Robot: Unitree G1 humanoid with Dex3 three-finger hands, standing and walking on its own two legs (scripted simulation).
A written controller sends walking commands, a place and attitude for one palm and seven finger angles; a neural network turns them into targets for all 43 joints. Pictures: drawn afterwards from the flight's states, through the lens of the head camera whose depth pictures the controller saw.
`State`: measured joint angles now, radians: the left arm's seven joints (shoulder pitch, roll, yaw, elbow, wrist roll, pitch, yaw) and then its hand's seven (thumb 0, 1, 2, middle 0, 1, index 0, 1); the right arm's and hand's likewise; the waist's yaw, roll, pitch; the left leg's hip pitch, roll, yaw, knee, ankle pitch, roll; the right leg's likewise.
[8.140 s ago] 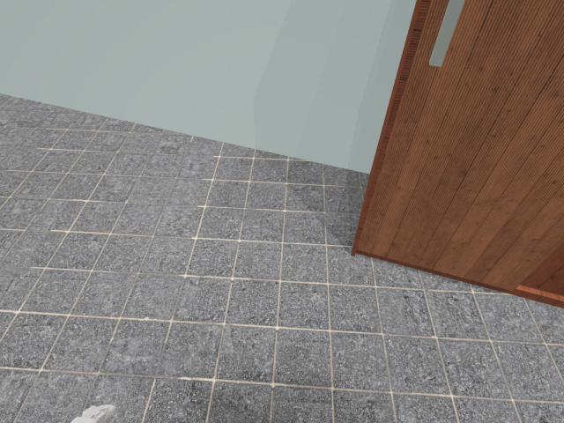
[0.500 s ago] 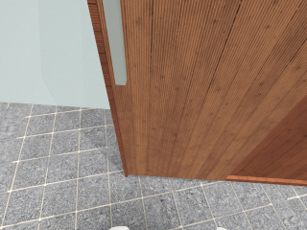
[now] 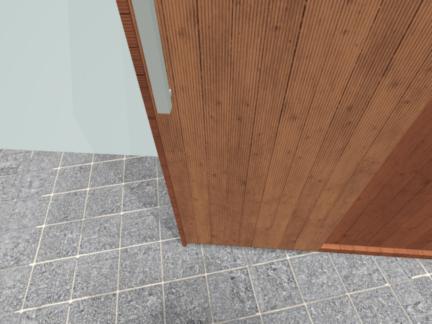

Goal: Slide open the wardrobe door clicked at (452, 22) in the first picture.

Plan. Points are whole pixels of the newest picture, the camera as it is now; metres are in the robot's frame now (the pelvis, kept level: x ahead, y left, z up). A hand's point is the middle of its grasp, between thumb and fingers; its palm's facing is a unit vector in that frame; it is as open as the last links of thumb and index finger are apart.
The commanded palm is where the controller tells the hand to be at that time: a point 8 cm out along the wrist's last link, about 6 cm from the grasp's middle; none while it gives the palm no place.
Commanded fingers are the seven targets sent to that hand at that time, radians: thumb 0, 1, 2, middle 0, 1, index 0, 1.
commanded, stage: come to a stop and stand still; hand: left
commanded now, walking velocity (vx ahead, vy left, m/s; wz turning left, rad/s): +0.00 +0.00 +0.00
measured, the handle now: (156, 45) +0.53 +0.16 +0.25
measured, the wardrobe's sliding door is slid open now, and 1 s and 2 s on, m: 0.00 0.00 0.00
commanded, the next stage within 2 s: look again from close up in 0.68 s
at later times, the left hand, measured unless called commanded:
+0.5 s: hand out of the picture +0.00 +0.21 -0.18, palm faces +0.01 -0.98 -0.19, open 7.4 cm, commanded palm none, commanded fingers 0.00 0.90 0.90 -0.20 -0.30 -0.20 -0.30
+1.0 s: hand out of the picture +0.01 +0.18 -0.17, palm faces +0.00 -0.97 -0.25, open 7.4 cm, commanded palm none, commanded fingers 0.00 0.90 0.90 -0.20 -0.30 -0.20 -0.30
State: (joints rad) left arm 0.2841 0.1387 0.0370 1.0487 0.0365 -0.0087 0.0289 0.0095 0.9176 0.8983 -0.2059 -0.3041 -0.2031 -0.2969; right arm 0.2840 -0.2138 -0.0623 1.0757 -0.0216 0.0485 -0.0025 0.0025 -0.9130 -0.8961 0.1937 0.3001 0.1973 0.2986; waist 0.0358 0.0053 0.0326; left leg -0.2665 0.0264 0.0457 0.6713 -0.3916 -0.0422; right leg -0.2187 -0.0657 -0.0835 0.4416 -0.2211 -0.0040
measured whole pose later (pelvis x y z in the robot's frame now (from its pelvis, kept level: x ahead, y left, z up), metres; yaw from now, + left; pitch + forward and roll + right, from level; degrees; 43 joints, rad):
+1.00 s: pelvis +0.00 +0.00 -0.01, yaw -1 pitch -2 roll +1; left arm 0.27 0.13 -0.01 1.12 0.02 -0.02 0.03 0.00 0.91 0.90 -0.20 -0.30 -0.20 -0.30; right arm 0.31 -0.17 0.01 1.07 -0.02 -0.02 -0.02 0.01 -0.92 -0.90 0.20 0.30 0.20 0.30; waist 0.00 0.06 0.02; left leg -0.13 0.03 0.08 0.46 -0.29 -0.03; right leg -0.23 -0.06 -0.06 0.54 -0.27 0.00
